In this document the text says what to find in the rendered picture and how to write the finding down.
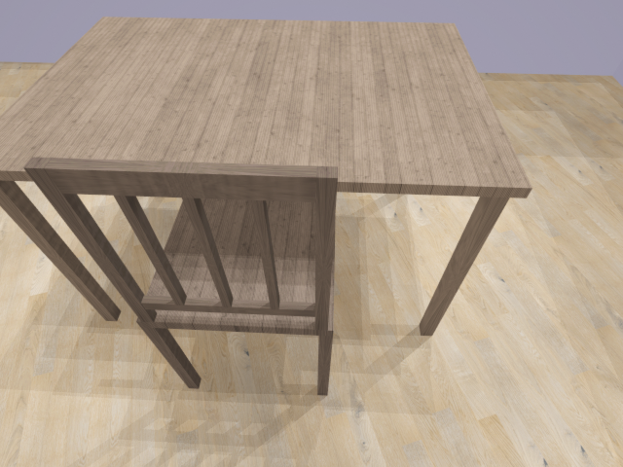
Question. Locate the table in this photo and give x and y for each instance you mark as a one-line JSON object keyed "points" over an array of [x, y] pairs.
{"points": [[398, 107]]}

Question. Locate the chair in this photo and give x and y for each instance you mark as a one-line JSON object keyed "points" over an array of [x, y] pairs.
{"points": [[252, 248]]}

